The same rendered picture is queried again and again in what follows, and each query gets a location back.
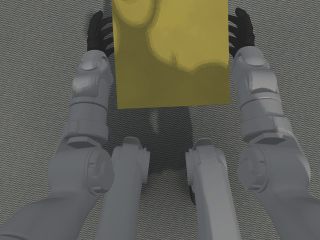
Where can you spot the robot left upper arm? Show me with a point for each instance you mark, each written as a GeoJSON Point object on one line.
{"type": "Point", "coordinates": [76, 179]}

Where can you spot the left robot thigh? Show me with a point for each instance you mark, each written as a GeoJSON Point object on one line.
{"type": "Point", "coordinates": [118, 218]}

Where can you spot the robot left hand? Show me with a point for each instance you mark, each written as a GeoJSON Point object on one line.
{"type": "Point", "coordinates": [96, 34]}

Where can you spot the right robot foot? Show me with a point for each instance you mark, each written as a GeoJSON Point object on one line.
{"type": "Point", "coordinates": [192, 195]}

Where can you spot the robot right upper arm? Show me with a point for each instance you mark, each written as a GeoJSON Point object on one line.
{"type": "Point", "coordinates": [278, 176]}

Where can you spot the carton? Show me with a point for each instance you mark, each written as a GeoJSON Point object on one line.
{"type": "Point", "coordinates": [171, 53]}

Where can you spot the left robot forearm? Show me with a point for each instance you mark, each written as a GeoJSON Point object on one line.
{"type": "Point", "coordinates": [88, 105]}

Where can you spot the right robot forearm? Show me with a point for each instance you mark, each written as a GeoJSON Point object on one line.
{"type": "Point", "coordinates": [263, 120]}

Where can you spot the robot right hand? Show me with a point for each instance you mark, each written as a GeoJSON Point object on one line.
{"type": "Point", "coordinates": [243, 32]}

